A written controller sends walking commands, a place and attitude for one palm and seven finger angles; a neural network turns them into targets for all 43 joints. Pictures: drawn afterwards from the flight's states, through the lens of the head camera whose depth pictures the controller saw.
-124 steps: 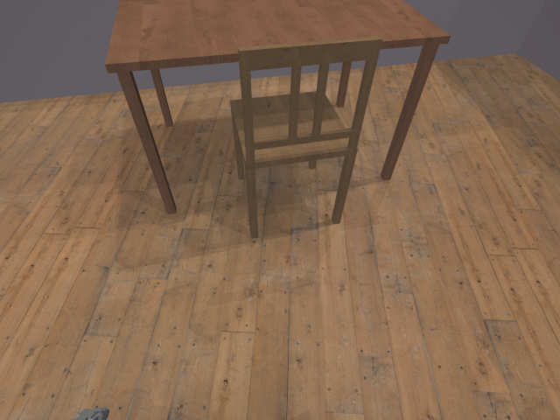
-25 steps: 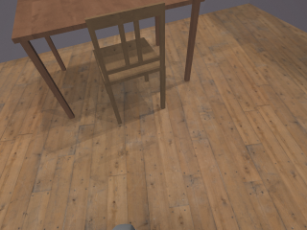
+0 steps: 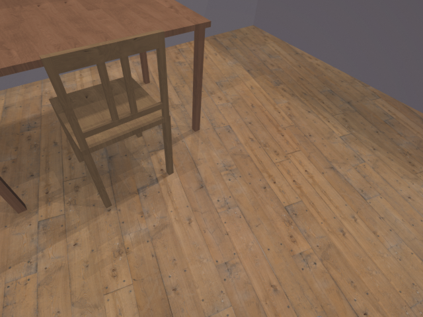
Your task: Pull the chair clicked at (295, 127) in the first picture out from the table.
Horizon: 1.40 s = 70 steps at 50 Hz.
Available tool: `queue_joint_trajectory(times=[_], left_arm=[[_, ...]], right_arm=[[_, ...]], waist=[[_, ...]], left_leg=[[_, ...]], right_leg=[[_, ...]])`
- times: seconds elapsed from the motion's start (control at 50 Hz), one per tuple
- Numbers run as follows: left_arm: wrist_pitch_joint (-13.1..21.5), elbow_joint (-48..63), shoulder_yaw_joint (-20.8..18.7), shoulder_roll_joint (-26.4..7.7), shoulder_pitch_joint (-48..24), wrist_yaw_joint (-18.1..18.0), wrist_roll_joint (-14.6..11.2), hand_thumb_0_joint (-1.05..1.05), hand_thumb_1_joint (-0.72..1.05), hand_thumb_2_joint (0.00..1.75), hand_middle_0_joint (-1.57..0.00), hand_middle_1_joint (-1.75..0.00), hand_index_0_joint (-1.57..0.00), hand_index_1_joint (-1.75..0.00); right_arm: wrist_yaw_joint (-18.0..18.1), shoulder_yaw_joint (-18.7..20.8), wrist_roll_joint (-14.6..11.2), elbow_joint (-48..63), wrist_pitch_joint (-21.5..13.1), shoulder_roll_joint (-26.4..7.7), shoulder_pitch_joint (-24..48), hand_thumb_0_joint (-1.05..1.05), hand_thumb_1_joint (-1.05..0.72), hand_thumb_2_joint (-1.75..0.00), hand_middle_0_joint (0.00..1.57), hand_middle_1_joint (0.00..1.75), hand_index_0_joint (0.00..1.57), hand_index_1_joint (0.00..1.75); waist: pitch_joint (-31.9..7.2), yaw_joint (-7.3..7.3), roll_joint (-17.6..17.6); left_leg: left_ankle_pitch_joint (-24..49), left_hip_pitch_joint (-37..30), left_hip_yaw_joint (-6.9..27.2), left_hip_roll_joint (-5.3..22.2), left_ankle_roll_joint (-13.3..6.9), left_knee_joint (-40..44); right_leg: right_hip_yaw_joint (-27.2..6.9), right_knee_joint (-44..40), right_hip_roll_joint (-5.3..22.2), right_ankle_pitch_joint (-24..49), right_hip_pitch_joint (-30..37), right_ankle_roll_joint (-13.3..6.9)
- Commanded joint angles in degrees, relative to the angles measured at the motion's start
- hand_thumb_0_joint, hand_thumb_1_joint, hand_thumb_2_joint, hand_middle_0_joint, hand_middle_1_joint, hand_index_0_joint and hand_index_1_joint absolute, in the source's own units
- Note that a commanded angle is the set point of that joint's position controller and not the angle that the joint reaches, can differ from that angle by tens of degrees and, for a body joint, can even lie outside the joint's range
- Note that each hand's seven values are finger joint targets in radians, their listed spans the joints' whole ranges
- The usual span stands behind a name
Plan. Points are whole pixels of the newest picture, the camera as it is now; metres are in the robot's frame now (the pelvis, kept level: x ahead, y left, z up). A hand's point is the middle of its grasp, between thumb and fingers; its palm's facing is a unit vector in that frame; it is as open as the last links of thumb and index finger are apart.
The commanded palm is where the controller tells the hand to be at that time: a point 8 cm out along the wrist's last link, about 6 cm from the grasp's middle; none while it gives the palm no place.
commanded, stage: walk to a spot facing it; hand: left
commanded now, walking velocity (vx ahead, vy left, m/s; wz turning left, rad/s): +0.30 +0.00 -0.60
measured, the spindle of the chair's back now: (108, 93) +0.84 +0.47 -0.11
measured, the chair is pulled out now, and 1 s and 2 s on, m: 0.00 0.00 0.00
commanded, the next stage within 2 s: turn to face it in 1.34 s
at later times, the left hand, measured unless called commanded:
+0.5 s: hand (196, 220) +0.40 +0.07 -0.18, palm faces -0.37 -0.92 -0.15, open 7.4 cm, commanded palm none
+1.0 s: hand (188, 178) +0.53 +0.12 -0.17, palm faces -0.47 -0.86 -0.18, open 7.4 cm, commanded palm none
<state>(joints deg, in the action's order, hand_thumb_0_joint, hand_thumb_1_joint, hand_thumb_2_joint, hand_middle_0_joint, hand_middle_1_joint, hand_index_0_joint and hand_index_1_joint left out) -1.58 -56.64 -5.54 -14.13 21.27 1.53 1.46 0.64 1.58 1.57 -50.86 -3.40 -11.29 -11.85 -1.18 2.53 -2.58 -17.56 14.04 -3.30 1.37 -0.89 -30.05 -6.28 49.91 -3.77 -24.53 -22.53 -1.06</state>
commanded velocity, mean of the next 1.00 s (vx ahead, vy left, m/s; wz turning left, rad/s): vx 0.26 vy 0.00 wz -0.56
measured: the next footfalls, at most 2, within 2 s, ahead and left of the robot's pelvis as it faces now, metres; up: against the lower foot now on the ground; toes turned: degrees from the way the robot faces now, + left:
right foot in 0.42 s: +0.28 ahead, -0.14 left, +0.00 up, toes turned -23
left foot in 0.82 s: +0.49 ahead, +0.03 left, +0.00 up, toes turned -21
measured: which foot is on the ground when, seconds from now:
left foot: down 0.00-0.42, up 0.44-0.80, down 0.82-1.00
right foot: up 0.00-0.40, down 0.42-0.84, up 0.86-1.00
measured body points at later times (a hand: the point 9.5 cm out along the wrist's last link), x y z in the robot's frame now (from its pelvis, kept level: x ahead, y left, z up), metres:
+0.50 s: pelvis +0.19 -0.04 -0.03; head +0.25 -0.04 +0.42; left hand +0.42 +0.12 -0.17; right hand +0.00 -0.22 -0.15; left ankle +0.06 +0.11 -0.63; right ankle +0.25 -0.13 -0.74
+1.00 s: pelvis +0.41 -0.05 +0.01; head +0.44 -0.03 +0.45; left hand +0.56 +0.16 -0.16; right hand +0.37 -0.29 -0.12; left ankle +0.45 +0.04 -0.74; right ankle +0.31 -0.14 -0.64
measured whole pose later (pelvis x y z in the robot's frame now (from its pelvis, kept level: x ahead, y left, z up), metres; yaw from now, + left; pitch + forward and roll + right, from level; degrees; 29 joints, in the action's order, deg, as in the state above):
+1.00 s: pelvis +0.41 -0.05 +0.01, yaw -35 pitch +1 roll -2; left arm -1.5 -56.3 -5.8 -14.2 17.6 2.1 1.4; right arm 0.8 0.4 1.9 -51.5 -4.8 -8.1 -11.2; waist 1.3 2.7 -2.5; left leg -16.3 12.3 -12.2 6.3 -0.3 -28.4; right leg 2.4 68.6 1.9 -20.6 -30.2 1.0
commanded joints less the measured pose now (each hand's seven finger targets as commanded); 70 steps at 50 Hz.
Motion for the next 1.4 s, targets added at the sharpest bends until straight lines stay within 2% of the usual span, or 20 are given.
queue_joint_trajectory(times=[0.0, 0.08, 0.26, 0.34, 0.38, 0.4, 0.42, 0.5, 0.56, 0.76, 0.78, 0.82, 0.88, 0.94, 1.08, 1.16, 1.22, 1.26, 1.28, 1.38], left_arm=[[2.09, 6.44, -0.93, -2.84, -5.84, 1.74, 0.72, 0.0, 0.9, 0.9, -0.2, -0.3, -0.2, -0.3], [1.08, 6.71, 0.19, -0.27, -7.8, 1.89, 0.72, 0.0, 0.9, 0.9, -0.2, -0.3, -0.2, -0.3], [1.35, 10.41, 2.25, 2.08, -24.45, 2.44, 0.29, 0.0, 0.9, 0.9, -0.2, -0.3, -0.2, -0.3], [2.36, 7.32, 1.2, -1.32, -14.14, 1.62, 0.4, 0.0, 0.9, 0.9, -0.2, -0.3, -0.2, -0.3], [3.52, 3.2, -0.65, -8.41, -0.12, 0.8, 0.6, 0.0, 0.9, 0.9, -0.2, -0.3, -0.2, -0.3], [4.09, 2.72, -1.56, -13.85, 4.93, -0.18, -0.18, 0.0, 0.9, 0.9, -0.2, -0.3, -0.2, -0.3], [3.23, 2.83, -2.09, -15.83, 5.29, -0.82, -1.66, 0.0, 0.9, 0.9, -0.2, -0.3, -0.2, -0.3], [4.18, 6.11, 0.05, -8.0, -9.18, -1.94, -0.68, 0.0, 0.9, 0.9, -0.2, -0.3, -0.2, -0.3], [4.68, 5.73, 0.26, -7.03, -10.82, -1.62, -0.04, 0.0, 0.9, 0.9, -0.2, -0.3, -0.2, -0.3], [3.98, 6.12, -0.88, -7.79, -5.98, -0.92, -0.41, 0.0, 0.9, 0.9, -0.2, -0.3, -0.2, -0.3], [3.86, 6.65, -0.71, -6.38, -6.51, -0.87, -0.6, 0.0, 0.9, 0.9, -0.2, -0.3, -0.2, -0.3], [4.39, 8.81, 0.3, -0.98, -6.19, -0.09, -0.84, 0.0, 0.9, 0.9, -0.2, -0.3, -0.2, -0.3], [3.71, 7.43, -0.61, -2.63, -8.96, 0.68, 0.15, 0.0, 0.9, 0.9, -0.2, -0.3, -0.2, -0.3], [1.67, 5.84, -0.22, -0.32, -5.37, 0.88, 0.02, 0.0, 0.9, 0.9, -0.2, -0.3, -0.2, -0.3], [0.09, 7.81, 0.32, 1.94, -12.18, 1.1, 0.2, 0.0, 0.9, 0.9, -0.2, -0.3, -0.2, -0.3], [0.45, 8.65, 0.45, 0.82, -14.43, 0.93, 0.26, 0.0, 0.9, 0.9, -0.2, -0.3, -0.2, -0.3], [1.97, 6.59, -0.41, -3.14, -4.34, 0.4, 0.61, 0.0, 0.9, 0.9, -0.2, -0.3, -0.2, -0.3], [3.04, 4.09, -2.55, -15.05, 5.34, -1.0, -0.63, 0.0, 0.9, 0.9, -0.2, -0.3, -0.2, -0.3], [2.41, 4.33, -2.8, -15.2, 5.13, -1.88, -1.51, 0.0, 0.9, 0.9, -0.2, -0.3, -0.2, -0.3], [1.42, 9.47, -0.54, -8.22, -13.41, -2.91, -0.48, 0.0, 0.9, 0.9, -0.2, -0.3, -0.2, -0.3]], right_arm=[[1.12, 1.55, -0.49, 0.32, -1.19, -7.36, -5.65, 0.0, -0.9, -0.9, 0.2, 0.3, 0.2, 0.3], [1.6, 0.98, -0.68, -2.9, -2.36, -5.87, -12.13, 0.0, -0.9, -0.9, 0.2, 0.3, 0.2, 0.3], [1.89, 0.74, 0.0, -8.46, -1.81, -5.22, -20.89, 0.0, -0.9, -0.9, 0.2, 0.3, 0.2, 0.3], [1.73, 2.11, -0.46, -8.11, -1.47, -9.2, -18.2, 0.0, -0.9, -0.9, 0.2, 0.3, 0.2, 0.3], [0.69, 1.63, -1.59, -6.47, -1.14, -7.96, -16.89, 0.0, -0.9, -0.9, 0.2, 0.3, 0.2, 0.3], [0.67, 1.05, -2.36, -4.3, -1.3, -3.57, -18.55, 0.0, -0.9, -0.9, 0.2, 0.3, 0.2, 0.3], [1.19, 1.69, -1.72, -1.62, -1.57, -4.5, -10.61, 0.0, -0.9, -0.9, 0.2, 0.3, 0.2, 0.3], [0.4, 1.81, -0.15, -2.79, 0.59, -4.29, -10.29, 0.0, -0.9, -0.9, 0.2, 0.3, 0.2, 0.3], [0.04, 1.75, 0.05, -3.26, 2.0, -2.43, -13.11, 0.0, -0.9, -0.9, 0.2, 0.3, 0.2, 0.3], [-0.61, 2.52, -0.39, 2.36, -0.59, -4.5, -1.25, 0.0, -0.9, -0.9, 0.2, 0.3, 0.2, 0.3], [0.0, 2.93, -0.32, 1.05, -1.01, -6.76, -5.5, 0.0, -0.9, -0.9, 0.2, 0.3, 0.2, 0.3], [0.41, 4.77, 0.68, -0.88, -0.95, -16.22, -16.71, 0.0, -0.9, -0.9, 0.2, 0.3, 0.2, 0.3], [0.67, 2.35, 0.05, 0.17, -1.14, -8.25, -7.96, 0.0, -0.9, -0.9, 0.2, 0.3, 0.2, 0.3], [1.15, 1.68, -0.18, -0.66, -1.45, -6.29, -5.75, 0.0, -0.9, -0.9, 0.2, 0.3, 0.2, 0.3], [1.19, 2.9, -0.03, -2.22, -0.06, -7.31, -7.66, 0.0, -0.9, -0.9, 0.2, 0.3, 0.2, 0.3], [1.02, 3.87, 0.02, -2.46, 1.02, -9.05, -7.22, 0.0, -0.9, -0.9, 0.2, 0.3, 0.2, 0.3], [0.61, 4.43, -0.56, -1.36, 1.56, -10.88, -6.08, 0.0, -0.9, -0.9, 0.2, 0.3, 0.2, 0.3], [0.4, 2.93, -1.57, 2.3, 1.82, -5.19, -6.1, 0.0, -0.9, -0.9, 0.2, 0.3, 0.2, 0.3], [1.33, 2.73, -1.7, 3.56, 2.04, -6.01, -2.57, 0.0, -0.9, -0.9, 0.2, 0.3, 0.2, 0.3], [1.16, 2.21, -0.36, 0.55, 4.93, -5.53, -4.05, 0.0, -0.9, -0.9, 0.2, 0.3, 0.2, 0.3]], waist=[[8.44, -1.93, 10.06], [6.84, -2.35, 10.43], [10.56, -6.32, 11.25], [1.56, -0.4, 11.82], [-7.7, 6.07, 6.77], [-15.1, 5.84, -4.29], [-10.88, 6.83, -0.43], [0.53, -2.75, 5.84], [0.9, -5.92, 0.47], [1.54, -2.95, -4.36], [-0.73, -4.98, -1.28], [-5.5, -9.01, 19.74], [3.91, -5.34, 9.13], [1.95, -2.5, 11.09], [3.58, -4.25, 13.42], [3.35, -4.39, 14.72], [-3.21, 1.87, 10.43], [-15.03, 4.58, -10.64], [-15.57, 5.27, -7.05], [-1.93, -3.91, -2.72]], left_leg=[[-4.55, -5.95, 13.55, 17.73, -3.93, 21.64], [22.33, -11.81, 1.7, 15.23, -3.53, 16.93], [42.69, -18.28, -8.69, 15.08, -3.97, 14.16], [64.6, -18.46, -12.35, 16.79, -2.71, -3.71], [39.25, 2.51, -12.68, 14.62, 0.72, -30.75], [-14.29, 20.54, -9.87, 4.79, 3.87, -53.72], [-15.34, 25.96, -0.91, 5.18, 2.43, -57.59], [-3.9, 18.12, 2.56, 10.71, 3.47, -46.06], [-0.53, 13.83, 0.35, 9.63, 4.67, -35.43], [3.65, -0.13, -2.49, 1.99, 4.32, -1.24], [3.9, -10.22, -0.46, 4.09, 3.46, 4.15], [-2.07, -25.02, 27.71, 29.6, -6.58, 14.9], [8.58, -10.23, 15.34, 24.75, -5.57, 16.37], [33.18, -8.66, -1.24, 19.6, -3.2, 12.35], [40.11, -10.76, -11.66, 17.89, -3.39, 9.15], [42.48, -12.94, -12.95, 19.3, -3.28, 4.28], [46.72, -9.04, -14.73, 17.91, 0.33, -16.36], [-20.33, 20.87, -9.1, 4.46, 6.44, -50.12], [-19.8, 21.14, 0.9, 6.13, 5.2, -50.86], [-7.36, 14.2, 1.26, 7.97, 6.37, -37.63]], right_leg=[[3.74, 18.49, 7.36, 9.34, -19.96, 1.57], [6.38, 20.62, 7.66, 13.64, -22.78, 2.54], [15.34, -4.89, 5.39, 15.64, -18.21, 0.04], [17.37, -12.42, 0.46, 12.19, 1.98, -4.28], [9.5, -18.4, 7.22, 17.42, 33.1, -8.7], [-21.42, -21.87, 26.74, 25.89, 44.45, -16.88], [-24.65, -27.84, 28.88, 31.83, 38.48, -19.09], [-10.89, -34.34, 20.61, 15.74, 8.06, -13.32], [-4.07, -35.5, 15.45, 15.36, 0.07, -11.25], [-8.91, -27.76, 11.61, 11.81, 3.44, -7.81], [-6.65, -20.62, 8.88, 13.09, -0.58, -5.68], [6.32, 11.47, 0.42, -9.3, -19.34, -0.19], [4.65, 23.16, 7.72, 1.05, -19.64, 1.03], [7.21, 21.21, 8.58, 5.7, -14.49, 2.79], [13.1, 1.92, 7.65, 10.43, -11.61, 3.43], [14.81, -7.15, 5.62, 10.0, -6.47, 1.76], [16.1, -19.88, 2.57, 17.16, 12.78, -0.58], [-18.14, -20.03, 28.96, 69.73, 37.87, -13.47], [-15.49, -21.74, 28.43, 67.18, 34.16, -15.26], [-4.27, -28.67, 18.3, 38.47, 7.73, -9.85]])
